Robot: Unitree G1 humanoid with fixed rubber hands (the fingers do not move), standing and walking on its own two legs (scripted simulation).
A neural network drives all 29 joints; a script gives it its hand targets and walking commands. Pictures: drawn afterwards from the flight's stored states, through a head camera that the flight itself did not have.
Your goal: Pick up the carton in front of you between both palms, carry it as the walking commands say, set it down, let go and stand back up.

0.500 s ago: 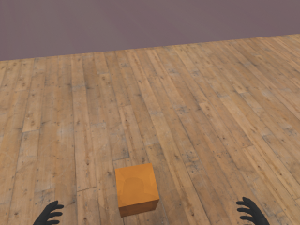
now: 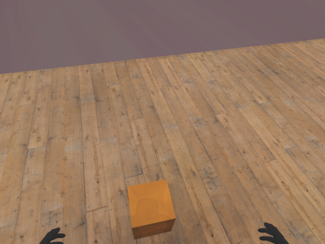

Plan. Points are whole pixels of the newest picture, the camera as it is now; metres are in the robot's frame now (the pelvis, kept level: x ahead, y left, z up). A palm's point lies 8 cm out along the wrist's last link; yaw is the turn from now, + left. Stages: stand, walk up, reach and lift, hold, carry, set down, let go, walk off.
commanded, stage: stand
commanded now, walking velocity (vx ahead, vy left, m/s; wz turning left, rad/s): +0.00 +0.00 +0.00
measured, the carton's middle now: (150, 209) +0.40 +0.03 -0.65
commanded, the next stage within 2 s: none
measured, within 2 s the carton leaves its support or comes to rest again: neither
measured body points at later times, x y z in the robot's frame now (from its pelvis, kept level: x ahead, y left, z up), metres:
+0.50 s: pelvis -0.02 +0.00 +0.00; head -0.02 +0.01 +0.45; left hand +0.08 +0.31 -0.12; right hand +0.09 -0.31 -0.10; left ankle +0.00 +0.09 -0.74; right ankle -0.06 -0.13 -0.74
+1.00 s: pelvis -0.02 +0.00 +0.01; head -0.02 +0.01 +0.45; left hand +0.07 +0.31 -0.12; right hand +0.09 -0.32 -0.10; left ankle +0.00 +0.09 -0.74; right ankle -0.06 -0.13 -0.74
